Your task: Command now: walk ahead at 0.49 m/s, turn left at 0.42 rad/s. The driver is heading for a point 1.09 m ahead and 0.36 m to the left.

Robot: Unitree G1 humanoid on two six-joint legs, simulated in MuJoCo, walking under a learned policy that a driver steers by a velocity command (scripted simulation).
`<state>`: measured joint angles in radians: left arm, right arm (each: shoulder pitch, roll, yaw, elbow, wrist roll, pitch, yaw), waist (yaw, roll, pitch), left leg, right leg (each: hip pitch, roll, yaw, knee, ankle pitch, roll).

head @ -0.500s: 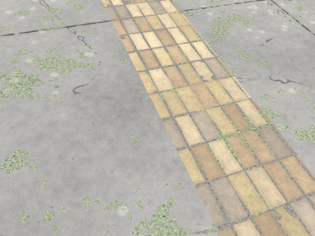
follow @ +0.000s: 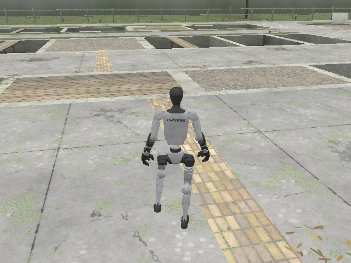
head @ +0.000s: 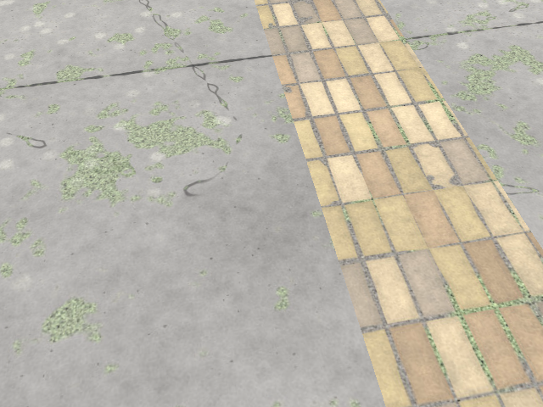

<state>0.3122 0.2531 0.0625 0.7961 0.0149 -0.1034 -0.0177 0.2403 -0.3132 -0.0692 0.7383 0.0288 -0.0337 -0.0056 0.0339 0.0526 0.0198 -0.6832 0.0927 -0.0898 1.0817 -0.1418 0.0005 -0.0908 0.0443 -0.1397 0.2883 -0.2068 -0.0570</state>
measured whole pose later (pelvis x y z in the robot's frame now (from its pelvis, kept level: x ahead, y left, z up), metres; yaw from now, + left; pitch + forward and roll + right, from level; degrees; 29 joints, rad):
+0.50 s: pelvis +0.29 +0.06 +0.00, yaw +17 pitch +1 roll +0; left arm 0.13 0.31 0.04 0.69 0.01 -0.10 0.00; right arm 0.31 -0.29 -0.06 0.67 0.01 -0.05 0.02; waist -0.03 -0.02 0.06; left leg -0.24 -0.12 -0.05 0.38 -0.16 0.11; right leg -0.61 -0.10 0.08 1.05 -0.29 0.04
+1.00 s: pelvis +0.57 +0.10 +0.00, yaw +34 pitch +1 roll -2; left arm 0.32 0.27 0.06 0.80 0.01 -0.10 -0.01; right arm 0.22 -0.31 -0.07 0.63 0.02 -0.02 0.00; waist 0.05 0.05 0.02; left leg -0.64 0.06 -0.08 1.05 -0.26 0.00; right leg -0.15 0.02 -0.09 0.34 -0.21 -0.03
